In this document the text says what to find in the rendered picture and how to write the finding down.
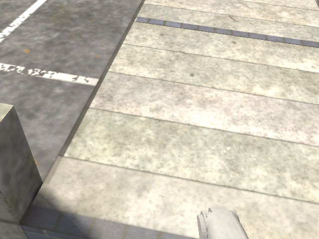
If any right robot thigh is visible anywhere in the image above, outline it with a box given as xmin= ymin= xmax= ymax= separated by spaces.
xmin=196 ymin=206 xmax=249 ymax=239

